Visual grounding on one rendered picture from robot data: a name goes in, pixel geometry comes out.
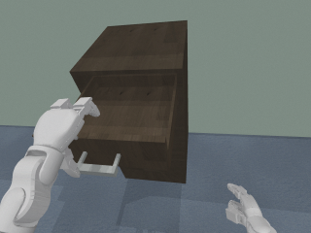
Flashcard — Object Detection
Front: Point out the drawer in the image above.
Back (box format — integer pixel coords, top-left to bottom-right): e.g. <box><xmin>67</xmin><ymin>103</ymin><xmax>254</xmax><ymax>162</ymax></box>
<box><xmin>32</xmin><ymin>74</ymin><xmax>178</xmax><ymax>171</ymax></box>

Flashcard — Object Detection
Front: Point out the robot right forearm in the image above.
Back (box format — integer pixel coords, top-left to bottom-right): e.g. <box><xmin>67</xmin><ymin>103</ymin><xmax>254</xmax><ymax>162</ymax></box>
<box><xmin>246</xmin><ymin>216</ymin><xmax>277</xmax><ymax>233</ymax></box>

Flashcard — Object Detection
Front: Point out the cabinet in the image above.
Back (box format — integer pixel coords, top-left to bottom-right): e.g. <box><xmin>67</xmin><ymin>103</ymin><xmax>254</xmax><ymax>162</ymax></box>
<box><xmin>69</xmin><ymin>20</ymin><xmax>189</xmax><ymax>183</ymax></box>

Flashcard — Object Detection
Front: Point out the robot left forearm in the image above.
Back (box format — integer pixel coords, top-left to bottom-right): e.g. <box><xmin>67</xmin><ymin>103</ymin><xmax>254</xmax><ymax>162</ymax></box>
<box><xmin>0</xmin><ymin>145</ymin><xmax>64</xmax><ymax>233</ymax></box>

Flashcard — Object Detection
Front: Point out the robot left hand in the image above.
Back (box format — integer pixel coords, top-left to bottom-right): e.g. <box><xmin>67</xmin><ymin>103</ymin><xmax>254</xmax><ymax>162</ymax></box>
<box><xmin>33</xmin><ymin>97</ymin><xmax>100</xmax><ymax>178</ymax></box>

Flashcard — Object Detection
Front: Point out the robot right hand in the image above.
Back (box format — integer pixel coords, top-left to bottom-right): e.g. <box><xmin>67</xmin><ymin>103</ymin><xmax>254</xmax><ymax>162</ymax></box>
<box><xmin>225</xmin><ymin>183</ymin><xmax>262</xmax><ymax>227</ymax></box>

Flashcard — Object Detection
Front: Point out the handle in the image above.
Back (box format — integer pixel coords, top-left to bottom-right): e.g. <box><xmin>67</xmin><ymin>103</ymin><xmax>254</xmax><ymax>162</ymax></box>
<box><xmin>77</xmin><ymin>151</ymin><xmax>121</xmax><ymax>178</ymax></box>

